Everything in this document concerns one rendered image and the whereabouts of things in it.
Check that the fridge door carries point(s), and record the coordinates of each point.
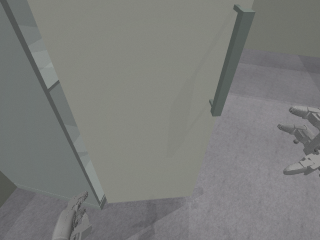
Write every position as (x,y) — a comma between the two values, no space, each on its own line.
(138,76)

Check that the robot left hand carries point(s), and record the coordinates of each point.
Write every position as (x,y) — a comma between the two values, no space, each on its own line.
(66,225)

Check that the robot right hand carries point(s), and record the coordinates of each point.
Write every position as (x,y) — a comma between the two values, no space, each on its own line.
(310,162)

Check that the handle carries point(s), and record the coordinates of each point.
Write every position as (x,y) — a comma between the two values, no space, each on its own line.
(238,38)

